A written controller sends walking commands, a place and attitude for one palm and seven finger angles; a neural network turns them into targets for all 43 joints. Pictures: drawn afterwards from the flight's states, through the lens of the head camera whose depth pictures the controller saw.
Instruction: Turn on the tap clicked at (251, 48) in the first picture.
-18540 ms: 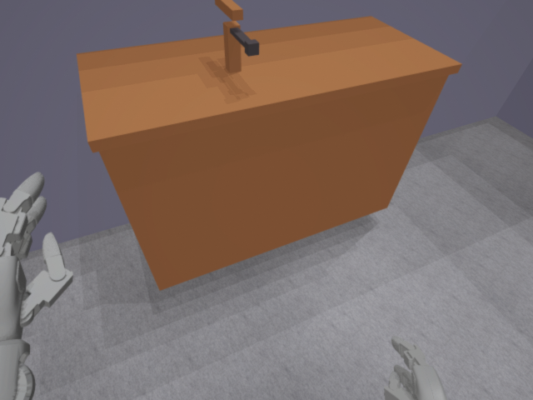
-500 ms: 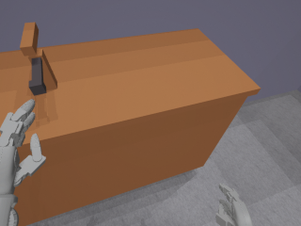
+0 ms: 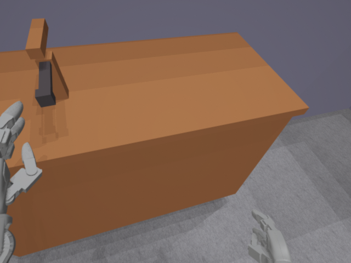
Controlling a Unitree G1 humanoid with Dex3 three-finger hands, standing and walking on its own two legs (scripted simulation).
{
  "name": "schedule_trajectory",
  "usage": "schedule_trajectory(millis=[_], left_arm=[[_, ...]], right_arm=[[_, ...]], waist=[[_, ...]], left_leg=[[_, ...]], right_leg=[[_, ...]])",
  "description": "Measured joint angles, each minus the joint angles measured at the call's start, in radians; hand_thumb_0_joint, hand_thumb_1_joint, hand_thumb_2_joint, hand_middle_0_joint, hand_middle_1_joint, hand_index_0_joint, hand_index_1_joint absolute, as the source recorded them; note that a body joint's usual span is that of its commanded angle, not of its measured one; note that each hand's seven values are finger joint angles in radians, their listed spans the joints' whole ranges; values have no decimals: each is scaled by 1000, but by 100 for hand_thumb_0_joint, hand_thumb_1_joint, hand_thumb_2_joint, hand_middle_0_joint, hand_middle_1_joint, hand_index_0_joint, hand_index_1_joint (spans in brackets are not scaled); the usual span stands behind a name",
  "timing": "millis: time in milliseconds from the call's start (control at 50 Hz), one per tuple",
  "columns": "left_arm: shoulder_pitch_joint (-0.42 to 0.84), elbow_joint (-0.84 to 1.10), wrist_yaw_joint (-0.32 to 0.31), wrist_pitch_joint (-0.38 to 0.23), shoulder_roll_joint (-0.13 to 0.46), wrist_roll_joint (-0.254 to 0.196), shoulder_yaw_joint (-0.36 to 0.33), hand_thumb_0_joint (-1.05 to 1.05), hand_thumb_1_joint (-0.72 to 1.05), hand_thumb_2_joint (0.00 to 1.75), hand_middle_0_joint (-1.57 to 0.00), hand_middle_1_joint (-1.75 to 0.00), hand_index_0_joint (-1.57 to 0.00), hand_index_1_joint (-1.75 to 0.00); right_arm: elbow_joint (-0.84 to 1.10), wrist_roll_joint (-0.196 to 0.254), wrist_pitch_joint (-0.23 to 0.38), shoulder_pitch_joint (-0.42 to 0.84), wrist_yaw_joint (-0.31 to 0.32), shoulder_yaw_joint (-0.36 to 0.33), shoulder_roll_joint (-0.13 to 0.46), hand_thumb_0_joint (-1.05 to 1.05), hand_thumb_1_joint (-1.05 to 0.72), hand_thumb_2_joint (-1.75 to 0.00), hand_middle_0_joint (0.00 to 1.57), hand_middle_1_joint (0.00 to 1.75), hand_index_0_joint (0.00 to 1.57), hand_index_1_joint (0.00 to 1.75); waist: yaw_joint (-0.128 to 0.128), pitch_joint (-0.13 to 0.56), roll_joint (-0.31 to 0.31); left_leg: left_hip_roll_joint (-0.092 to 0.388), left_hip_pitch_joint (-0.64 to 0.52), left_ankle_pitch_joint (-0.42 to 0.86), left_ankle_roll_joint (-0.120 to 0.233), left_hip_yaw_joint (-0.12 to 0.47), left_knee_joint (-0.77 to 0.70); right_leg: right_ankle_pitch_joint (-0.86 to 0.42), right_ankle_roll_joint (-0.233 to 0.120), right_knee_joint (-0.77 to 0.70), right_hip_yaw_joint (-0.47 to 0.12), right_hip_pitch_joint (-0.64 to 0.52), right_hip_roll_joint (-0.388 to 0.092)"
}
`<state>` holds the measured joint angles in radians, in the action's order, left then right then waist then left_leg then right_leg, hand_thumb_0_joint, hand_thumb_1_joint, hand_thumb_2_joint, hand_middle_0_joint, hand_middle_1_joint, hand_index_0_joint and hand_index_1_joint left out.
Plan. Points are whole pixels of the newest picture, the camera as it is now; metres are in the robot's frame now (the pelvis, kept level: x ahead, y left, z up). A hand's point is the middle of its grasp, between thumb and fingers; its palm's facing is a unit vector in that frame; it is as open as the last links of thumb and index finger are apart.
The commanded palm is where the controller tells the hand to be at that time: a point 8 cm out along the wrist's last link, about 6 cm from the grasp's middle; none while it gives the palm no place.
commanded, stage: look again from close up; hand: left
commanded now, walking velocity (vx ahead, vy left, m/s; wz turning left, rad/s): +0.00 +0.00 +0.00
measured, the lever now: (45, 97) +0.38 +0.32 +0.16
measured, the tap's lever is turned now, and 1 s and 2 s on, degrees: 4 4 4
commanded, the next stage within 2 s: turn the palm inward beside the body in 0.36 s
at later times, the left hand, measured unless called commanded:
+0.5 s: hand (36, 160) +0.23 +0.26 +0.16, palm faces +0.42 -0.79 -0.45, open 7.5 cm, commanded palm +0.15 +0.28 +0.17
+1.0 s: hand (29, 190) +0.18 +0.23 +0.18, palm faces +0.61 -0.75 -0.24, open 7.5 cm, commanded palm +0.14 +0.25 +0.19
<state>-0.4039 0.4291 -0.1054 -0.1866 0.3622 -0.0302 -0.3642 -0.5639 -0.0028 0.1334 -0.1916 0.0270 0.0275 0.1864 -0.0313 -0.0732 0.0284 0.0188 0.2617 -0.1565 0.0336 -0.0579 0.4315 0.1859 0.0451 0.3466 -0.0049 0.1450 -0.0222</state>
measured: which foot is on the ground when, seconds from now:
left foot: down 0.00-1.00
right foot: down 0.00-1.00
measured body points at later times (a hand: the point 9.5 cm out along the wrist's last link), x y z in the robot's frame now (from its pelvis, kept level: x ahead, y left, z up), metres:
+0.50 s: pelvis +0.01 -0.01 +0.00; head +0.03 +0.01 +0.45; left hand +0.20 +0.30 +0.19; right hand +0.19 -0.22 -0.07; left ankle +0.05 +0.09 -0.74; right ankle +0.00 -0.15 -0.74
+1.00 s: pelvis -0.01 -0.07 -0.01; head -0.05 -0.09 +0.44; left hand +0.14 +0.27 +0.20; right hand +0.21 -0.26 -0.09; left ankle +0.05 +0.09 -0.74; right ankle +0.00 -0.15 -0.74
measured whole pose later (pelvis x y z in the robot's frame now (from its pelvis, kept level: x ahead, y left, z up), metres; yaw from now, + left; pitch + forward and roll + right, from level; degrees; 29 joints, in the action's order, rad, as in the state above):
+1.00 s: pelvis -0.01 -0.07 -0.01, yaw +5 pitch -7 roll -1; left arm -0.20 0.33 -0.12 0.03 0.34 -0.11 -0.36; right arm -0.74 -0.01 0.16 -0.14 0.09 0.04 0.24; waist -0.12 -0.03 -0.06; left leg 0.05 0.24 -0.21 -0.03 0.07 0.55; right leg 0.31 -0.04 0.54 0.11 0.12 0.02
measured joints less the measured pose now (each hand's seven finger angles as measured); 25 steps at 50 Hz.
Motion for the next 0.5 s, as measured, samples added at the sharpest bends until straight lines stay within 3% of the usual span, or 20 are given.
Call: schedule_trajectory(millis=[140, 460, 480, 500], left_arm=[[-7, 40, -9, -8, -13, -3, 11, 2, 89, 90, -21, -30, -21, -30], [-10, -1, -12, 10, -21, -10, 24, 2, 89, 90, -21, -30, -21, -30], [29, -3, -11, 8, 17, -1, 32, 2, 89, 90, -21, -30, -21, -30], [109, -38, 8, 0, 70, 38, 26, 2, 88, 90, -21, -30, -21, -30]], right_arm=[[-12, 1, -10, -10, 2, -5, 9, 1, -90, -90, 20, 30, 20, 30], [-10, 3, -39, -13, 14, -6, 8, 1, -90, -90, 20, 30, 20, 30], [23, 18, -42, -36, 36, 11, 20, 1, -90, -90, 20, 30, 20, 30], [30, -6, -22, -54, 41, 10, 22, 1, -90, -90, 20, 30, 20, 30]], waist=[[-10, 7, -5], [-1, 24, -21], [-13, 18, -25], [-36, 3, -22]], left_leg=[[-6, -9, 0, -1, 7, -10], [-3, -17, 8, -9, 17, -32], [-2, -3, 4, -9, 24, -16], [-4, -1, 2, -10, 29, -6]], right_leg=[[6, 0, -6, 7, -10, -5], [-2, -7, -34, 17, -24, 0], [3, -6, -22, 25, -17, 2], [14, -12, 5, 29, -7, 0]])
